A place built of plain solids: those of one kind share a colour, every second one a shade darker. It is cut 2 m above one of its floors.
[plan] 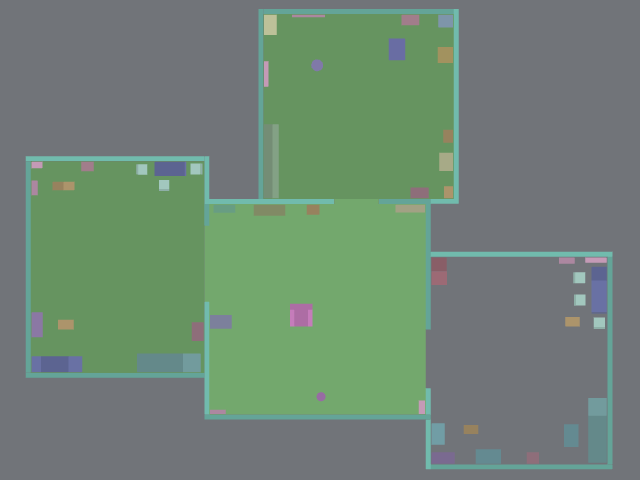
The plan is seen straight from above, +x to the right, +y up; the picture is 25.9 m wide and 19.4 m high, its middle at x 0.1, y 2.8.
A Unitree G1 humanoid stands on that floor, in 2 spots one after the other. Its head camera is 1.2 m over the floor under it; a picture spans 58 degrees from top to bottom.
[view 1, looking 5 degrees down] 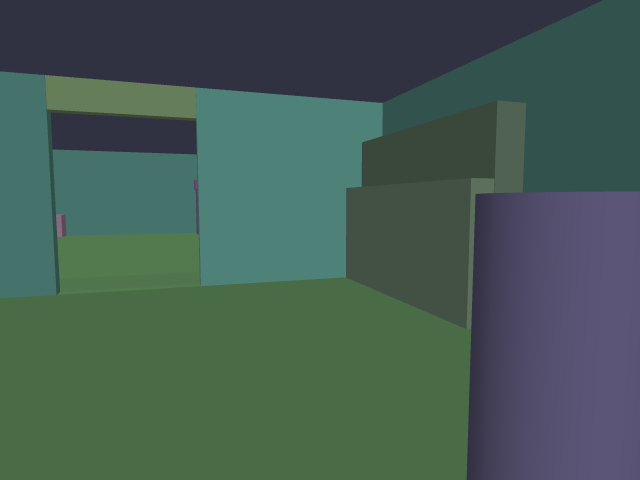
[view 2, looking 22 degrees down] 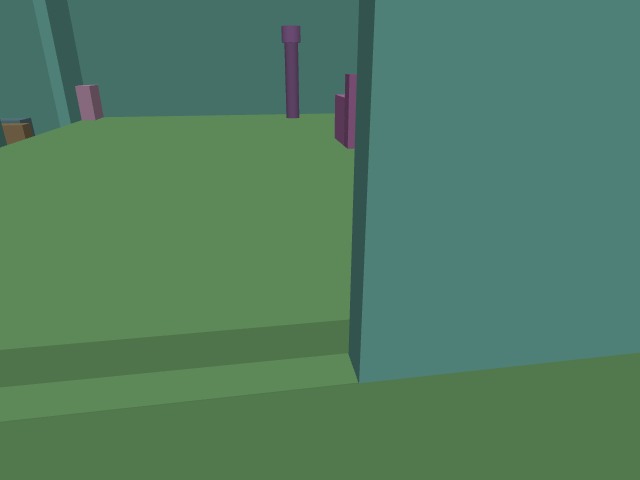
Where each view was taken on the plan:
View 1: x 1.05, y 10.81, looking -109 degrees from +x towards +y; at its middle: wall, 6.74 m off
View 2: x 1.05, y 5.83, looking -99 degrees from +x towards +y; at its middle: floor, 2.74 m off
